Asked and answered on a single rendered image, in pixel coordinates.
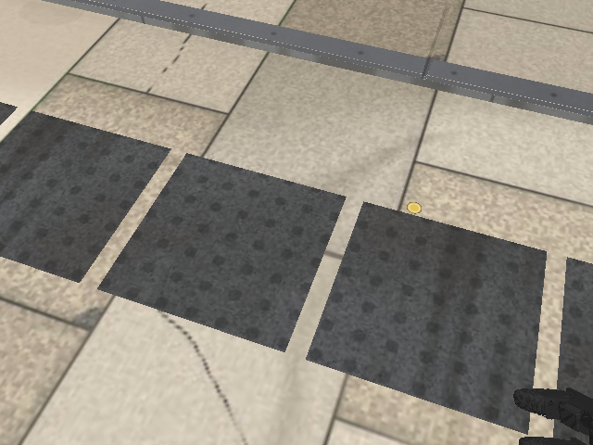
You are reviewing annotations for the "right robot hand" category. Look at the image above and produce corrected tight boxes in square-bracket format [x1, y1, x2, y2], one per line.
[513, 388, 593, 445]

